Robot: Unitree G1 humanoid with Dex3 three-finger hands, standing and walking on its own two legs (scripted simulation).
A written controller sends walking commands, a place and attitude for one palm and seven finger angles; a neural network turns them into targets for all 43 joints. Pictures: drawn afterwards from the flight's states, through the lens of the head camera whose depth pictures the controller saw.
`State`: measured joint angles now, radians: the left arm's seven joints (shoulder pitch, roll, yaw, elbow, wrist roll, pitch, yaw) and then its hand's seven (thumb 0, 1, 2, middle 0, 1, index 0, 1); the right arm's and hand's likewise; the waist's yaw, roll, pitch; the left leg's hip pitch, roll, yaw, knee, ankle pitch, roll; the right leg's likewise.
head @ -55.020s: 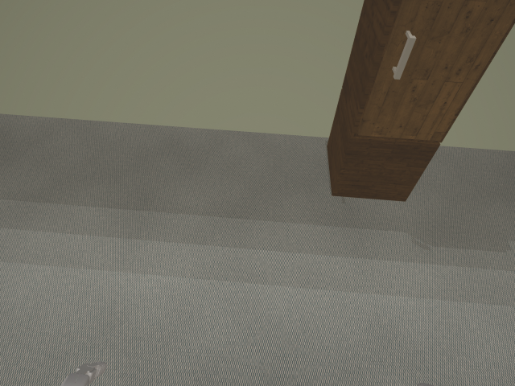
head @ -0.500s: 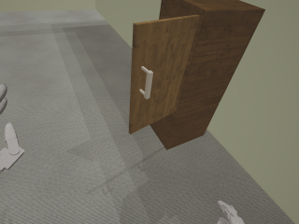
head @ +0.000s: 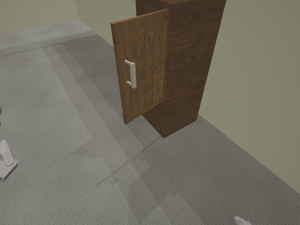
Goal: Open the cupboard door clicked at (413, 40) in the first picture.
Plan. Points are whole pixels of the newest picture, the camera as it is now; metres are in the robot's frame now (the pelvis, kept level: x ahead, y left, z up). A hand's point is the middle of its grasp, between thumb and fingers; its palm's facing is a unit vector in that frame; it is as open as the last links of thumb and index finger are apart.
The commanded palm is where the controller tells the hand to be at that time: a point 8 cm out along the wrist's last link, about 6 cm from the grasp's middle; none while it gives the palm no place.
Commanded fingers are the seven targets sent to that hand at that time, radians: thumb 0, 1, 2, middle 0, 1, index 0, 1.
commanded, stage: stop stepping back and stand still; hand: left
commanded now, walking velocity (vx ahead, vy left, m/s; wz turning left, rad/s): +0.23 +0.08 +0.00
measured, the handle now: (130, 74) +0.80 +0.15 +0.01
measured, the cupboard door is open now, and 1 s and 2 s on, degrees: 100 100 100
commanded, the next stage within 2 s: let the arm hang, fingers relaxed in 0.28 s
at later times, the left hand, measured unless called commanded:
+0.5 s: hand (62, 193) +0.20 +0.24 +0.01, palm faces +0.20 -0.83 -0.52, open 7.4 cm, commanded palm none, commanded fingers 0.00 0.90 0.90 -0.20 -0.30 -0.20 -0.30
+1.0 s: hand out of the picture +0.01 +0.17 -0.16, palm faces +0.08 -0.97 -0.21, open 7.3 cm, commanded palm none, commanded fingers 0.00 0.90 0.90 -0.20 -0.30 -0.20 -0.30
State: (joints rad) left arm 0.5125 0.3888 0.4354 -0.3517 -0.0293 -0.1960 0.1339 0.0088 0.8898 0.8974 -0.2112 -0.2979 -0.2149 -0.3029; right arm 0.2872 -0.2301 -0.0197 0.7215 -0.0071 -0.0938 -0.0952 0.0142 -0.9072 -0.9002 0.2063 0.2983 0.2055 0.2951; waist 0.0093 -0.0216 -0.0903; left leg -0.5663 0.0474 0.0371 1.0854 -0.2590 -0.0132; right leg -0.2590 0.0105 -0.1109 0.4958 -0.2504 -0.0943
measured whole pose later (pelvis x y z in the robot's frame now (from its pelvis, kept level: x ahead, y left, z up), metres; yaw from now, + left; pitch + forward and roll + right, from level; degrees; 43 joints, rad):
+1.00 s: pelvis +0.02 -0.01 +0.01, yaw +2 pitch -1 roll +0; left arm 0.28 0.16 0.00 1.11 0.00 0.00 0.02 0.00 0.93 0.90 -0.20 -0.30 -0.20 -0.30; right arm 0.29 -0.16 0.01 1.06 -0.02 0.02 -0.03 0.01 -0.91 -0.90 0.20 0.30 0.20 0.29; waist 0.01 0.04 0.05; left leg -0.16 -0.01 0.07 0.39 -0.21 0.04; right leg -0.17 0.02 -0.17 0.36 -0.18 -0.07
